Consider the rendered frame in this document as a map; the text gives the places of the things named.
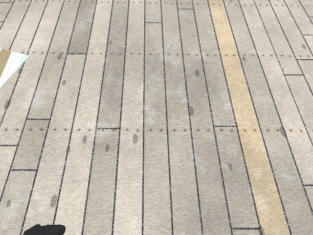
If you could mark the robot left hand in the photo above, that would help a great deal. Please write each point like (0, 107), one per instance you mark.
(49, 229)

